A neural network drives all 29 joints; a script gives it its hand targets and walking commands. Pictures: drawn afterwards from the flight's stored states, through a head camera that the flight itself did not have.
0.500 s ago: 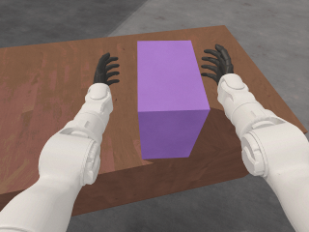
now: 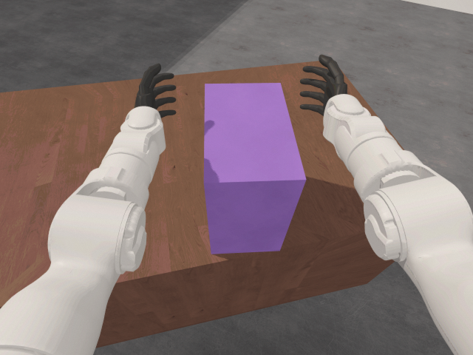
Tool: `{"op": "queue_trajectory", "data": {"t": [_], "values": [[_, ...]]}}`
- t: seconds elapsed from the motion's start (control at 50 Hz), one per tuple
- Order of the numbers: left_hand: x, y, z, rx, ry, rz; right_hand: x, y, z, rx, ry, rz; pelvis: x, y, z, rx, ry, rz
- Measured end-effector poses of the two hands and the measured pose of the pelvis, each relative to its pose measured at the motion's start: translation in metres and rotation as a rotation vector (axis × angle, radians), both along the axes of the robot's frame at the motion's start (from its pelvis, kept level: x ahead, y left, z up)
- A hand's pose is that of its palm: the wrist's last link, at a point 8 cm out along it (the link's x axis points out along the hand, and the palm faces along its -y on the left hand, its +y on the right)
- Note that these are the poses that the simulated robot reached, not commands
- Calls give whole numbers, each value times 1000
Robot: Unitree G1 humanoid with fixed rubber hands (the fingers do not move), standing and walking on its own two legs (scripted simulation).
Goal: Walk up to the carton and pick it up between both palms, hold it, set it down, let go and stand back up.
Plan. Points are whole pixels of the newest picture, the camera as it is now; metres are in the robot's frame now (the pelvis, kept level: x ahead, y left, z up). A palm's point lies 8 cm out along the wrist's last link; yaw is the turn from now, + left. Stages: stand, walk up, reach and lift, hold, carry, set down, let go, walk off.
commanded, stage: set down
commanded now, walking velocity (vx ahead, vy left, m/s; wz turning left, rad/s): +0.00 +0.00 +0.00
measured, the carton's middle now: (244, 171) +0.50 +0.01 -0.04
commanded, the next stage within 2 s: none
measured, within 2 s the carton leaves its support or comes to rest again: neither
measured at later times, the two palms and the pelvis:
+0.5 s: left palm (149, 174) +0.40 +0.18 +0.08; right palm (339, 166) +0.41 -0.15 +0.09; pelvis -0.01 +0.00 +0.00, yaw -1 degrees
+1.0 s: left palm (153, 227) +0.34 +0.18 +0.00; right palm (339, 221) +0.35 -0.16 +0.01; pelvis -0.01 +0.01 -0.01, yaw +0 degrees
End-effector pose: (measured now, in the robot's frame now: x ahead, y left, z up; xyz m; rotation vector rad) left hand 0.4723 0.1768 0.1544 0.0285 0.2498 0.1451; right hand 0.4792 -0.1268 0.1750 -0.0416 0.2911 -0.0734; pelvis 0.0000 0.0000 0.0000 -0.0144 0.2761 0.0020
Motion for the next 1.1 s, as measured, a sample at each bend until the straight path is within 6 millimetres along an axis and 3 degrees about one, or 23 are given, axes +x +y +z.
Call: {"op": "queue_trajectory", "data": {"t": [0.12,0.26,0.38,0.54,1.1], "values": [[-8,-4,-14,48,0,-46,-8,-3,-25,-14,-4,-16,8,2,3,-7,-49,1],[-46,-9,-62,22,46,-34,-39,-20,-75,21,-15,-29,5,2,3,-8,-123,-8],[-65,-2,-72,-4,5,2,-56,-26,-81,24,-46,-24,-6,1,2,-1,-120,-14],[-79,-2,-75,-20,-24,-2,-73,-18,-85,6,-24,-1,-15,3,-2,3,-103,-9],[-147,2,-166,-22,2,5,-141,-32,-182,17,-4,-23,-12,6,-12,-7,-106,16]]}}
